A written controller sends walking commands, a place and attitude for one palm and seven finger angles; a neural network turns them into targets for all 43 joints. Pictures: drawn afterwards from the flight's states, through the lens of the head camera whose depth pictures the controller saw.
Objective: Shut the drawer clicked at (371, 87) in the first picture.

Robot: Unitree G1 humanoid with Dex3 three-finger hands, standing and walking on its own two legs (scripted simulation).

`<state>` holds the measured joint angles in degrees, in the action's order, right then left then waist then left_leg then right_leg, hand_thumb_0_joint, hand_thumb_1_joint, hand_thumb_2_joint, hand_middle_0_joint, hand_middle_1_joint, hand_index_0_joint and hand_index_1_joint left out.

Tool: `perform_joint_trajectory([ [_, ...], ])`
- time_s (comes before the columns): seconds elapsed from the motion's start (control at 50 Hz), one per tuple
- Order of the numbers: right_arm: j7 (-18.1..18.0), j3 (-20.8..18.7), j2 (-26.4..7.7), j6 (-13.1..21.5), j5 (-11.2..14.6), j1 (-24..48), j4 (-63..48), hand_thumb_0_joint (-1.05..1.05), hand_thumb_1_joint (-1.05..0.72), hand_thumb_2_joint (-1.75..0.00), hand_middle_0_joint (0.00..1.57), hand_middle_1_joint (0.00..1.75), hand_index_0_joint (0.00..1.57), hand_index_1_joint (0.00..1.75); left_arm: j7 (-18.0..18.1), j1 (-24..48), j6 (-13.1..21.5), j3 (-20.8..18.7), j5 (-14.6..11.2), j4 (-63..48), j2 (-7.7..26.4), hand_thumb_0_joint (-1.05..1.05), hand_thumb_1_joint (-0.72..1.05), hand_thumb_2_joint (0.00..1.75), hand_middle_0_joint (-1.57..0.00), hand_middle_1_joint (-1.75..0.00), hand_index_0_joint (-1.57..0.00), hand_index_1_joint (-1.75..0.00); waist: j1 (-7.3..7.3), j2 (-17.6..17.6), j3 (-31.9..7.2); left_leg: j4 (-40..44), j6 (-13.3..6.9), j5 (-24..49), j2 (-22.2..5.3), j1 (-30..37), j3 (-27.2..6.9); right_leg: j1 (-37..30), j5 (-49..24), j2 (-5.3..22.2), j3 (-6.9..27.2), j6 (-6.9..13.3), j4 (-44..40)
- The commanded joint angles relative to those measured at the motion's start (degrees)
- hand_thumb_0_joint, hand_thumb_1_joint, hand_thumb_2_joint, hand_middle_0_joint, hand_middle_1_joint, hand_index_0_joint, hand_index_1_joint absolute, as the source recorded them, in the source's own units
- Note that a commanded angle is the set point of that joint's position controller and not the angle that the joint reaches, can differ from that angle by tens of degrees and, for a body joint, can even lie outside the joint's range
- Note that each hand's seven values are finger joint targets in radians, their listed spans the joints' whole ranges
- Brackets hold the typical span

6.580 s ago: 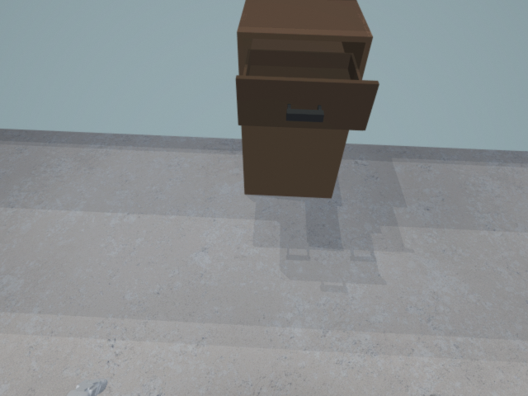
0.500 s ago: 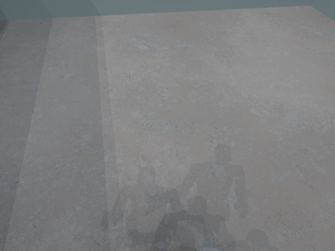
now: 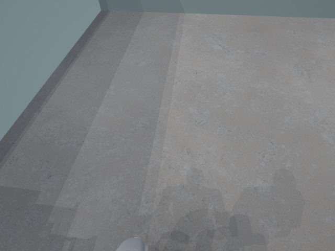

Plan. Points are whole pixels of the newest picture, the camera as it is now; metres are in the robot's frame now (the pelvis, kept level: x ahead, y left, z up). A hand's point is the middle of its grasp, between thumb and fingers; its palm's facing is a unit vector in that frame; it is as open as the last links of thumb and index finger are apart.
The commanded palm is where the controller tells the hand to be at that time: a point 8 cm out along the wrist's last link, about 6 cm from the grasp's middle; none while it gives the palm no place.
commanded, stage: turn to face it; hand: left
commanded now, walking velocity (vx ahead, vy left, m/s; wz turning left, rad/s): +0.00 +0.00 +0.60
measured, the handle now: out of the picture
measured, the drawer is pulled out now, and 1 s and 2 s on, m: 0.27 0.27 0.27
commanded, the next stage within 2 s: none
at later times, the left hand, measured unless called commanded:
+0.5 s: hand out of the picture +0.05 +0.28 -0.15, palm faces +0.32 -0.92 -0.24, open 7.4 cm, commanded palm none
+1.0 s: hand out of the picture -0.09 +0.22 -0.17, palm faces +0.59 -0.77 -0.24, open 7.4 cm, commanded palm none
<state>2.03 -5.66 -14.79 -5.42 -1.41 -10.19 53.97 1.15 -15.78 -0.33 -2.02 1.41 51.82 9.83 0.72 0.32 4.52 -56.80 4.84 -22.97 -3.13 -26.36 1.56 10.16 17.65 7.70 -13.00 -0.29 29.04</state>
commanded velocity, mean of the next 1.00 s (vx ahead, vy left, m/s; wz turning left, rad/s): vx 0.00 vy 0.00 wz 0.60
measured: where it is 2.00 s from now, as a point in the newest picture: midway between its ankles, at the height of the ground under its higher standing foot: outside the picture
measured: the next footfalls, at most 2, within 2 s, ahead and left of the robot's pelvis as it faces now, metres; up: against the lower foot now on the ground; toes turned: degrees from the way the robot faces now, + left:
left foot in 0.14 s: +0.02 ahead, +0.15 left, +0.00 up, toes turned +11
right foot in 0.64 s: +0.08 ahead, -0.08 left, +0.00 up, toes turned +21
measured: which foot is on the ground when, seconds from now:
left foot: up 0.00-0.12, down 0.14-0.62, up 0.64-1.00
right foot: down 0.00-0.14, up 0.16-0.62, down 0.64-1.00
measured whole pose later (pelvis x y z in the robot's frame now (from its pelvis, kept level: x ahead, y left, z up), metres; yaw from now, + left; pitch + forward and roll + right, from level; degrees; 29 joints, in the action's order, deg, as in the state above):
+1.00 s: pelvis -0.02 +0.03 -0.01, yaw +36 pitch +0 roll +1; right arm 2.0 -5.0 -15.1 -4.5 -0.9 -10.1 53.6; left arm 1.0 -14.1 -1.0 -2.4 1.6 50.8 12.1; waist 0.6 -1.1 5.9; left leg -46.4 4.0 -24.7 -2.5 -21.4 2.8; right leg 11.7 18.4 9.4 -12.6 -2.6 31.9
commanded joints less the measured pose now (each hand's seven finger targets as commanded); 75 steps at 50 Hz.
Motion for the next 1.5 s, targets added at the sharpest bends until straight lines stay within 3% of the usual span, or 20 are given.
perform_joint_trajectory([
  [0.0,-0.06,0.6,-1.66,2.99,0.83,7.9,-7.31,0.0,-0.9,-0.9,0.2,0.3,0.2,0.3,0.8,-3.86,0.39,-3.99,0.56,-2.29,13.93,0.0,0.9,0.9,-0.2,-0.3,-0.2,-0.3,3.28,-13.32,-4.73,12.06,-0.88,-2.97,1.17,-0.58,4.36,-8.5,-30.8,14.26,8.1,6.96,-5.15],
  [0.08,-0.47,0.04,-4.81,4.21,0.6,0.14,-5.65,0.0,-0.9,-0.9,0.2,0.3,0.2,0.3,0.4,-2.38,-0.23,-4.42,-0.38,-2.18,14.13,0.0,0.9,0.9,-0.2,-0.3,-0.2,-0.3,-0.93,-8.82,-10.28,32.86,-2.96,13.22,1.9,16.69,4.62,-3.19,-28.71,12.25,2.35,1.53,9.12],
  [0.12,-1.52,-2.75,-15.84,4.94,0.92,-8.81,-4.23,0.0,-0.9,-0.9,0.2,0.3,0.2,0.3,-0.14,1.83,-0.37,-2.85,-0.76,-6.65,8.0,0.0,0.9,0.9,-0.2,-0.3,-0.2,-0.3,-6.22,19.28,-14.81,34.07,-15.02,57.26,-21.01,34.27,-24.4,24.64,21.33,0.37,4.28,-5.89,32.7],
  [0.14,-1.73,-2.45,-15.3,4.51,0.91,-10.64,-2.76,0.0,-0.9,-0.9,0.2,0.3,0.2,0.3,0.24,4.0,-1.12,-3.0,-0.33,-7.13,9.78,0.0,0.9,0.9,-0.2,-0.3,-0.2,-0.3,-6.14,12.16,-14.85,31.85,-17.85,58.5,-21.92,32.78,-19.26,25.13,19.92,1.25,9.71,-4.79,38.07],
  [0.24,-2.76,-0.38,-9.11,5.13,0.47,0.92,-5.96,0.0,-0.9,-0.9,0.2,0.3,0.2,0.3,-0.47,3.72,-1.63,-3.62,-0.38,-3.8,9.39,0.0,0.9,0.9,-0.2,-0.3,-0.2,-0.3,-1.19,8.33,-5.8,35.92,-12.69,39.67,-9.89,18.48,-12.16,22.05,4.79,-0.48,12.34,-5.47,39.47],
  [0.44,-2.45,-1.35,-9.71,4.36,-0.04,-3.11,-5.63,0.0,-0.9,-0.9,0.2,0.3,0.2,0.3,0.18,9.58,-1.4,-3.12,-0.71,-7.16,8.56,0.0,0.9,0.9,-0.2,-0.3,-0.2,-0.3,-3.02,8.22,-6.53,36.66,-15.21,28.62,-8.93,18.5,-22.55,18.08,6.56,-4.22,13.61,-5.49,22.74],
  [0.56,-2.3,-1.71,-9.2,3.9,0.32,-0.62,-6.56,0.0,-0.9,-0.9,0.2,0.3,0.2,0.3,0.69,3.31,-0.08,-3.22,-1.38,-6.43,8.92,0.0,0.9,0.9,-0.2,-0.3,-0.2,-0.3,0.28,7.8,-9.04,30.04,-12.15,30.0,-4.76,9.76,-25.01,-0.51,-2.92,-6.99,12.38,-3.99,-0.64],
  [0.58,-2.07,-1.49,-7.4,3.96,0.81,-1.11,-6.68,0.0,-0.9,-0.9,0.2,0.3,0.2,0.3,0.9,1.49,0.53,-3.56,-1.21,-6.05,10.78,0.0,0.9,0.9,-0.2,-0.3,-0.2,-0.3,1.11,3.27,-10.25,26.64,-9.32,22.36,-1.99,4.77,-23.16,-8.19,-7.28,-3.66,14.95,-3.37,-8.61],
  [0.6,-1.71,-0.9,-3.39,3.99,1.45,-2.73,-7.26,0.0,-0.9,-0.9,0.2,0.3,0.2,0.3,1.39,0.71,1.17,-4.52,-0.24,-6.23,16.05,0.0,0.9,0.9,-0.2,-0.3,-0.2,-0.3,1.48,-12.22,-10.62,15.34,-4.61,2.71,4.75,-6.59,-13.64,-16.73,-7.51,10.84,28.11,0.73,-14.42],
  [0.62,-1.93,-1.09,-4.09,3.88,0.71,-2.4,-8.22,0.0,-0.9,-0.9,0.2,0.3,0.2,0.3,1.39,0.96,0.79,-4.58,-0.12,-6.88,18.07,0.0,0.9,0.9,-0.2,-0.3,-0.2,-0.3,1.44,-16.66,-9.19,2.27,-2.15,-11.81,7.88,-9.45,-6.56,-10.18,-13.09,21.6,36.07,7.32,-14.39],
  [0.64,-1.66,-1.57,-5.74,3.45,0.18,-2.0,-7.85,0.0,-0.9,-0.9,0.2,0.3,0.2,0.3,1.38,2.98,0.46,-3.98,-0.32,-7.7,16.39,0.0,0.9,0.9,-0.2,-0.3,-0.2,-0.3,0.45,-9.4,-6.78,-6.44,-2.63,-9.47,5.09,-7.69,-7.95,-3.09,-11.02,19.86,30.84,9.26,-13.66],
  [0.72,-0.31,-1.27,-4.59,2.16,0.06,-4.08,-4.14,0.0,-0.9,-0.9,0.2,0.3,0.2,0.3,1.0,8.86,1.01,-2.5,-0.59,-8.4,10.59,0.0,0.9,0.9,-0.2,-0.3,-0.2,-0.3,-2.83,-10.0,-2.11,-14.26,-0.87,1.68,1.94,-7.01,-4.08,0.75,-14.77,9.82,15.78,5.71,-11.96],
  [0.92,0.01,0.53,-2.28,2.89,0.93,4.6,-6.4,0.0,-0.9,-0.9,0.2,0.3,0.2,0.3,0.77,-0.67,0.25,-3.97,0.49,-4.51,15.11,0.0,0.9,0.9,-0.2,-0.3,-0.2,-0.3,2.33,-13.13,-4.66,10.38,-0.67,-3.2,1.79,0.82,3.4,-6.04,-27.7,13.31,9.14,7.32,-5.61],
  [0.98,-0.34,0.45,-3.37,3.77,0.9,0.84,-5.76,0.0,-0.9,-0.9,0.2,0.3,0.2,0.3,0.58,-0.44,-0.17,-4.39,0.11,-3.92,15.48,0.0,0.9,0.9,-0.2,-0.3,-0.2,-0.3,0.34,-12.27,-7.84,24.43,-1.79,4.89,3.17,9.38,5.09,-5.44,-29.43,12.4,5.39,3.9,2.1],
  [1.0,-0.27,-0.09,-5.53,4.25,0.78,-2.72,-4.97,0.0,-0.9,-0.9,0.2,0.3,0.2,0.3,0.46,-0.15,-0.46,-4.23,-0.35,-3.83,14.6,0.0,0.9,0.9,-0.2,-0.3,-0.2,-0.3,-1.72,-6.52,-10.06,32.91,-2.58,13.62,1.84,18.08,2.42,-0.64,-24.39,11.4,3.61,1.19,10.07],
  [1.04,-1.36,-2.69,-16.68,4.8,0.91,-11.01,-3.59,0.0,-0.9,-0.9,0.2,0.3,0.2,0.3,0.11,3.49,-0.97,-2.54,-0.69,-8.08,8.36,0.0,0.9,0.9,-0.2,-0.3,-0.2,-0.3,-6.4,19.15,-14.03,34.76,-14.83,55.4,-21.03,31.59,-26.12,24.45,22.95,-0.55,6.05,-5.78,32.93],
  [1.06,-1.57,-2.44,-16.07,4.46,0.66,-11.96,-2.77,0.0,-0.9,-0.9,0.2,0.3,0.2,0.3,0.34,5.14,-1.45,-2.78,-0.39,-8.15,10.15,0.0,0.9,0.9,-0.2,-0.3,-0.2,-0.3,-6.3,12.14,-13.83,32.91,-17.24,53.0,-21.49,29.49,-21.67,24.01,20.02,0.74,10.57,-4.47,38.44],
  [1.16,-2.77,-0.08,-9.4,5.1,0.48,-0.66,-5.81,0.0,-0.9,-0.9,0.2,0.3,0.2,0.3,-0.44,4.13,-1.64,-3.37,-0.33,-3.97,10.19,0.0,0.9,0.9,-0.2,-0.3,-0.2,-0.3,-1.51,8.8,-5.3,36.68,-12.01,37.13,-9.21,18.45,-13.86,22.57,3.95,-0.56,12.67,-5.17,39.95],
  [1.34,-2.46,-0.83,-9.66,4.47,0.2,-3.48,-5.46,0.0,-0.9,-0.9,0.2,0.3,0.2,0.3,0.21,7.91,-1.6,-3.24,-0.53,-5.92,9.86,0.0,0.9,0.9,-0.2,-0.3,-0.2,-0.3,-2.84,7.5,-5.17,38.7,-14.63,24.53,-8.91,18.6,-22.1,20.7,4.65,-3.04,13.8,-5.72,28.49],
  [1.48,-2.51,-1.39,-9.79,3.87,-0.13,-2.9,-5.88,0.0,-0.9,-0.9,0.2,0.3,0.2,0.3,0.67,6.79,-0.71,-2.8,-1.32,-7.08,8.47,0.0,0.9,0.9,-0.2,-0.3,-0.2,-0.3,-2.03,8.84,-7.62,34.42,-14.61,31.69,-6.76,14.77,-27.89,9.14,5.95,-7.23,13.39,-4.05,11.65],
])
